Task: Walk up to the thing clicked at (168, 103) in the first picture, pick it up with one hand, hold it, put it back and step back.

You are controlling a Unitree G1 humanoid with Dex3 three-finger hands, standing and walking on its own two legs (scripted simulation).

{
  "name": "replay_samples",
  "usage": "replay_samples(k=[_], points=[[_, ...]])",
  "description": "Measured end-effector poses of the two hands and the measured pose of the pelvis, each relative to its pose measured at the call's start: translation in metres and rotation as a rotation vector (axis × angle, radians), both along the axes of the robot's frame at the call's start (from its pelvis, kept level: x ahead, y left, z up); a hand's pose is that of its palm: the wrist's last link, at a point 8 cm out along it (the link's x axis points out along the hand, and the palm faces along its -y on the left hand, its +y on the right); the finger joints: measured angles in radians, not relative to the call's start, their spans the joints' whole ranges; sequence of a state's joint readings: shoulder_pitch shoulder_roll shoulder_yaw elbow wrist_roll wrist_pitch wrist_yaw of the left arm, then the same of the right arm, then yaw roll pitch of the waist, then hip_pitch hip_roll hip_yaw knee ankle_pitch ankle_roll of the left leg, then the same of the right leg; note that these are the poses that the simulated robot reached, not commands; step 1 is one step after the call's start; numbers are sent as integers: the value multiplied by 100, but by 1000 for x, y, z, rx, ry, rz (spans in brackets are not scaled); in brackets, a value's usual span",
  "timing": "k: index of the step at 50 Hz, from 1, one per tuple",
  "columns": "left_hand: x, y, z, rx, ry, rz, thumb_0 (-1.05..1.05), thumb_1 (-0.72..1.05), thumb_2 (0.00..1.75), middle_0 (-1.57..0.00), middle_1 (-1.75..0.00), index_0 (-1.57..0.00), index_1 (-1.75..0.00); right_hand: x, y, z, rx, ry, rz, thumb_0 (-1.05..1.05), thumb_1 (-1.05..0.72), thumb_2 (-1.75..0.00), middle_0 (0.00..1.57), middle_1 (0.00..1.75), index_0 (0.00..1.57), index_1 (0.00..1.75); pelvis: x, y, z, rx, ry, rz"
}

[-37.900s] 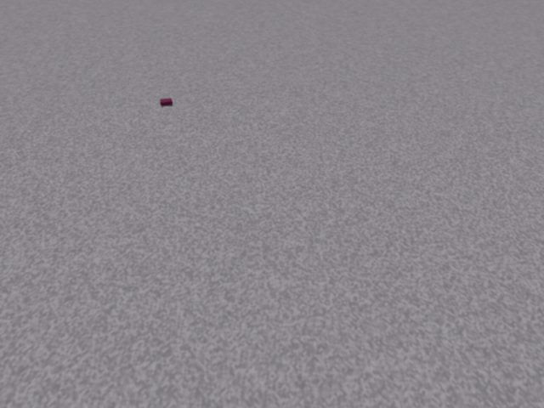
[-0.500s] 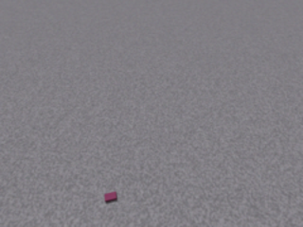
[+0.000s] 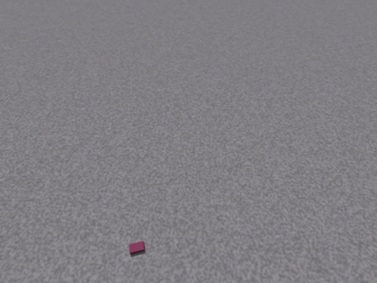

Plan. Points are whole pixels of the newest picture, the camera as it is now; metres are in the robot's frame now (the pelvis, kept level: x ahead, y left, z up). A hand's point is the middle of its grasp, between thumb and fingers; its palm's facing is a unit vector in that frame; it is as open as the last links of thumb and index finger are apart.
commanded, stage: stand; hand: left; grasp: from above
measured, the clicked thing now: (136, 247) +0.42 +0.26 -0.77
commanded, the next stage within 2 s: step back in 0.60 s
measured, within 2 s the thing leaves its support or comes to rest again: neither
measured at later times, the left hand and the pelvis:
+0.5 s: hand out of the picture +0.07 +0.24 -0.16, palm faces +0.01 -0.94 -0.34, open 7.3 cm; pelvis +0.00 -0.01 +0.00, yaw +0 degrees
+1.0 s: hand out of the picture +0.09 +0.31 -0.18, palm faces -0.01 -0.93 -0.36, open 7.3 cm; pelvis -0.06 +0.05 -0.02, yaw +0 degrees
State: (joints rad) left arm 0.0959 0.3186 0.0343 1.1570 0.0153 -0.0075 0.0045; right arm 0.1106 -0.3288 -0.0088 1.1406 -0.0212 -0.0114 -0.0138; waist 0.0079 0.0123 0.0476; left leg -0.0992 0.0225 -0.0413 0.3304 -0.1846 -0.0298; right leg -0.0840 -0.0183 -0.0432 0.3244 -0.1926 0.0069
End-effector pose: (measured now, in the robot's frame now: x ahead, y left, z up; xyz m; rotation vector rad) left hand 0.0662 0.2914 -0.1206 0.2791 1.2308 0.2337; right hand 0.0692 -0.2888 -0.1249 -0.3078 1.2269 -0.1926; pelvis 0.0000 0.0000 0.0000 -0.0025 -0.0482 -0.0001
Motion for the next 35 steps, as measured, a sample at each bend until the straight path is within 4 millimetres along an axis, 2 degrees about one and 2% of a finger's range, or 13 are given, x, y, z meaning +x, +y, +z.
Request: replay_samples(k=[14,30,35], points=[[-7,0,1,5,22,-1,0,91,90,-21,-30,-21,-30,-6,-3,-2,6,20,-2,1,-90,-89,20,30,20,30,0,-3,0,2,5,-2],[-5,-4,2,5,15,-9,0,91,90,-21,-30,-21,-30,-7,-9,-2,5,19,2,1,-90,-89,20,30,20,30,-1,-7,0,3,6,-2],[-6,4,-1,18,7,4,0,91,90,-21,-30,-21,-30,-7,-15,-4,-6,19,-10,1,-90,-89,20,30,20,30,-14,-5,-5,-7,15,1]])
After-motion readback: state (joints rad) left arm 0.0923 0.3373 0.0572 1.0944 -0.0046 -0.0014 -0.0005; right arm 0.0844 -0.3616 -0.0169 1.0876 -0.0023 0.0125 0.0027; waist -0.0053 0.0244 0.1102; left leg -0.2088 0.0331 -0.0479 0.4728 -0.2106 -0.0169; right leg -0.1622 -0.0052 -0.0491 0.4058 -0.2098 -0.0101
